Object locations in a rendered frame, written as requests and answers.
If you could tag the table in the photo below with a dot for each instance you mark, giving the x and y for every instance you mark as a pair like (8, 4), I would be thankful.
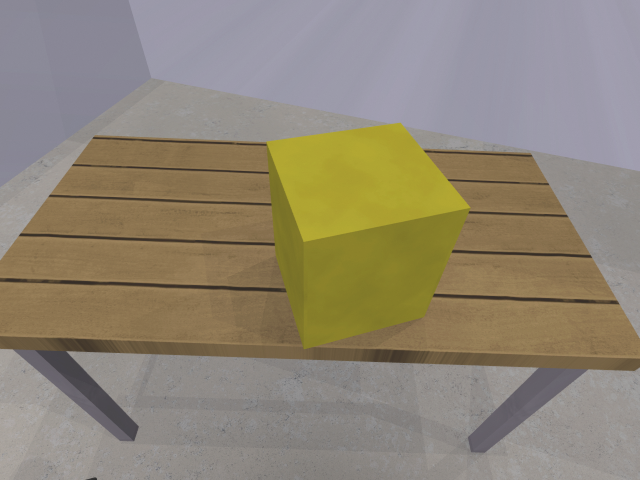
(166, 246)

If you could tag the carton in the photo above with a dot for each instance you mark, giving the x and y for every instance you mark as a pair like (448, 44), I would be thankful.
(364, 225)

